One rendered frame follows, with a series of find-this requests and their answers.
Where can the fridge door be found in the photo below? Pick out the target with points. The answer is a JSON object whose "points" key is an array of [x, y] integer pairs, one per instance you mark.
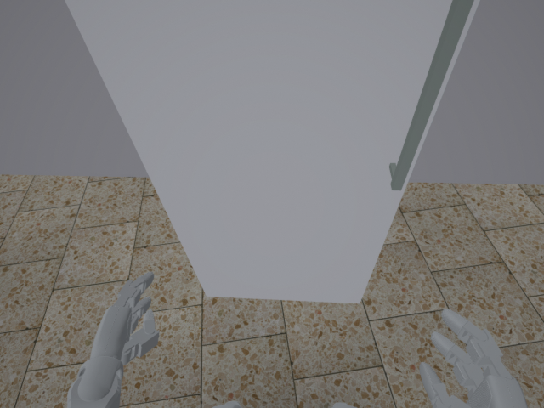
{"points": [[267, 128]]}

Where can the robot left hand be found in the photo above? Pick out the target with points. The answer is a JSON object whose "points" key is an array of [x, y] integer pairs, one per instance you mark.
{"points": [[120, 320]]}

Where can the robot right hand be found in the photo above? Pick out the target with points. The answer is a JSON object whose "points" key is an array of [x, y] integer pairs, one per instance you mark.
{"points": [[493, 388]]}

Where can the left robot forearm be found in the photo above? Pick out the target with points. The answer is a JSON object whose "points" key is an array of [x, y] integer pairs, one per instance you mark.
{"points": [[98, 384]]}

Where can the handle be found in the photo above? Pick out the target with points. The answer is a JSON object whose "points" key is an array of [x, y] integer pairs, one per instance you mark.
{"points": [[454, 24]]}

